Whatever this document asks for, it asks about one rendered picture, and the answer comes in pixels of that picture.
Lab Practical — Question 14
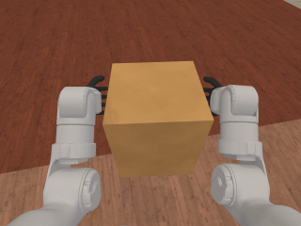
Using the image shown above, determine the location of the left robot forearm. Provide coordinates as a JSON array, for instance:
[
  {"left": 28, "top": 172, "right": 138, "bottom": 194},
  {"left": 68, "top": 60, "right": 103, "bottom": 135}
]
[{"left": 42, "top": 87, "right": 102, "bottom": 202}]

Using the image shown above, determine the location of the carton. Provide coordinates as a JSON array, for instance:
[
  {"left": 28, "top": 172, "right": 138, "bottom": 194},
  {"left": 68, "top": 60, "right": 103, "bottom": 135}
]
[{"left": 103, "top": 61, "right": 214, "bottom": 178}]

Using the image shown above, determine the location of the right robot upper arm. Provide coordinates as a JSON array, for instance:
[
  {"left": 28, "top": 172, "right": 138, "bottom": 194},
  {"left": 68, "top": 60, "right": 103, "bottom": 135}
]
[{"left": 211, "top": 163, "right": 301, "bottom": 226}]

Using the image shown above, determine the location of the robot left hand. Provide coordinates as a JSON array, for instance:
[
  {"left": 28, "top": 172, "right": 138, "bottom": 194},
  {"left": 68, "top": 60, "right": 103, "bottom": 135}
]
[{"left": 87, "top": 75, "right": 109, "bottom": 115}]

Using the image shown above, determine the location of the robot right hand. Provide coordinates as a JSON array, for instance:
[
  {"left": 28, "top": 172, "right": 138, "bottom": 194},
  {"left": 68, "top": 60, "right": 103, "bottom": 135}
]
[{"left": 203, "top": 76, "right": 223, "bottom": 116}]

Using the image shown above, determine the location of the left robot upper arm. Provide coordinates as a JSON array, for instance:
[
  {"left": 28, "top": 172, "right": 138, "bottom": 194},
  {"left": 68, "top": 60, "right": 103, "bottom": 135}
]
[{"left": 7, "top": 168, "right": 102, "bottom": 226}]

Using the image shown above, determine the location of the right robot forearm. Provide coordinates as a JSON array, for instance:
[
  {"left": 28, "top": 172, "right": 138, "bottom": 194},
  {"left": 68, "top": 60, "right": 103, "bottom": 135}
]
[{"left": 210, "top": 85, "right": 270, "bottom": 198}]

